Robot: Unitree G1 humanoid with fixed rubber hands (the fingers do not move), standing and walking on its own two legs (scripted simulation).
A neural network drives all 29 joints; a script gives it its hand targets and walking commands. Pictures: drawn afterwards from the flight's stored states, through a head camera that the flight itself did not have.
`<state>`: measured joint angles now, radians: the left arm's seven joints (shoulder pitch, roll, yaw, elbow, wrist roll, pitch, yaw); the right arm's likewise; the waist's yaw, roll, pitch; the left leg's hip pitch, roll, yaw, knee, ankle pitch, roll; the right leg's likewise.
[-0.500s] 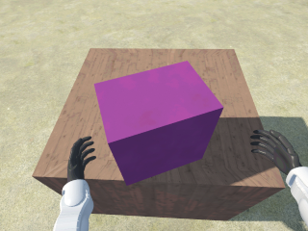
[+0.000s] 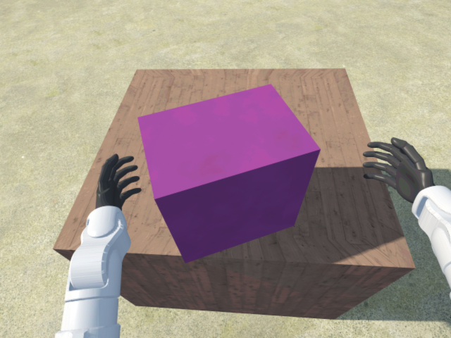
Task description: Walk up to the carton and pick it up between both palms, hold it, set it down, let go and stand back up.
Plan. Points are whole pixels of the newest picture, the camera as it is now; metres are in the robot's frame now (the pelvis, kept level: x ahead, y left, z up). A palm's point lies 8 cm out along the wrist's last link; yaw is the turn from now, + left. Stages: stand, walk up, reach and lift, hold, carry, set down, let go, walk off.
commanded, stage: reach and lift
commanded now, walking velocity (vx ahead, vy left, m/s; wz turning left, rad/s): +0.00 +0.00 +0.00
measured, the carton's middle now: (225, 178) +0.41 +0.08 +0.00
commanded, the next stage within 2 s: none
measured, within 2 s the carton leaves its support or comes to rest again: neither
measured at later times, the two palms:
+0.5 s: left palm (91, 172) +0.30 +0.27 +0.14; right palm (400, 125) +0.44 -0.22 +0.15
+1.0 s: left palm (82, 134) +0.35 +0.28 +0.18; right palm (384, 81) +0.49 -0.18 +0.20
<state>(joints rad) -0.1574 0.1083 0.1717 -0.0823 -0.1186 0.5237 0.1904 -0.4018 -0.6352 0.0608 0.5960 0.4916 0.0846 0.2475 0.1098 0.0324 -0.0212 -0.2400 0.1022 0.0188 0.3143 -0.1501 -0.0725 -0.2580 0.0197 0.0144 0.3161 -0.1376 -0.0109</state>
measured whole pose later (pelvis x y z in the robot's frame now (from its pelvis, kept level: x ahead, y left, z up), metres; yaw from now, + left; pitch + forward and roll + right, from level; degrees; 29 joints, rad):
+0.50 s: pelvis +0.00 +0.01 +0.00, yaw +1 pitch +6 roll -1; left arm -0.42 0.16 0.20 -0.05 -0.16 0.75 0.21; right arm -0.74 -0.68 0.06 0.73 0.52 0.28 0.24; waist 0.16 0.04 -0.06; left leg -0.30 0.09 0.00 0.34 -0.15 -0.07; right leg -0.31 0.01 0.00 0.33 -0.13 0.00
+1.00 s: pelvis +0.00 +0.00 +0.00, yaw +1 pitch +9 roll -1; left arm -0.70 0.23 0.22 0.13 -0.18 0.79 0.21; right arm -1.00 -0.71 0.14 0.85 0.57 0.35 0.20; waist 0.20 0.03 -0.07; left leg -0.36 0.09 -0.01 0.34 -0.14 -0.08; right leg -0.35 0.01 -0.01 0.32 -0.13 -0.01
